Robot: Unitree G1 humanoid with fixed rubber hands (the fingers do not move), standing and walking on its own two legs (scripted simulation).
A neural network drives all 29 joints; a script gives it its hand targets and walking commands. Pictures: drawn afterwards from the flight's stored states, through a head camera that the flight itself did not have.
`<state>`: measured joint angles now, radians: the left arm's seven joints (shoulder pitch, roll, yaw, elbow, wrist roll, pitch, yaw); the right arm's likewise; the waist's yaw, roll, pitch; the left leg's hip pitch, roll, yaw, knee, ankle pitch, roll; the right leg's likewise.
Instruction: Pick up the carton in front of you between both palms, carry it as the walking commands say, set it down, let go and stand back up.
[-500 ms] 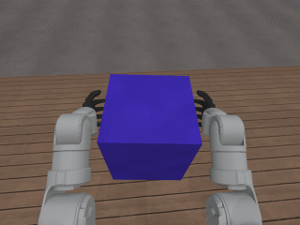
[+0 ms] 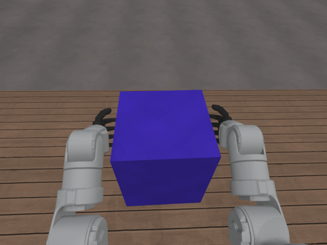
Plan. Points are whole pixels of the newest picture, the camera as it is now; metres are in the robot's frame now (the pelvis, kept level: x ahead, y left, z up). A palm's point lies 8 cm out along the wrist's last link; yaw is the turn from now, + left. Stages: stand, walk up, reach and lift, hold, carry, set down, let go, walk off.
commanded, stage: carry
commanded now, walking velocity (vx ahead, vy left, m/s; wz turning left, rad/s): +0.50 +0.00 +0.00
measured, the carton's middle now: (162, 150) +0.35 +0.00 +0.02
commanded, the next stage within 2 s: none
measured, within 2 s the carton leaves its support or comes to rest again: neither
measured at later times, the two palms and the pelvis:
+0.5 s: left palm (108, 69) +0.65 +0.19 +0.07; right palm (194, 70) +0.65 -0.11 +0.08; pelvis +0.29 +0.03 -0.06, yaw -1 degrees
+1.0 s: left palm (131, 44) +0.94 +0.14 +0.01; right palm (195, 45) +0.94 -0.16 +0.01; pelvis +0.58 +0.01 -0.11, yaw +0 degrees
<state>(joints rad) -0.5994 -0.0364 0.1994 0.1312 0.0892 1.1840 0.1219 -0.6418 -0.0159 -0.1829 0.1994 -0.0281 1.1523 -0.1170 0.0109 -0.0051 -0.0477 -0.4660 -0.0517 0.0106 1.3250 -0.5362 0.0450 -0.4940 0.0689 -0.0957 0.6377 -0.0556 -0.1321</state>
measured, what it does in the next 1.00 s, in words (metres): goes down: left foot 0.05 m lower, then right foot 0.05 m lower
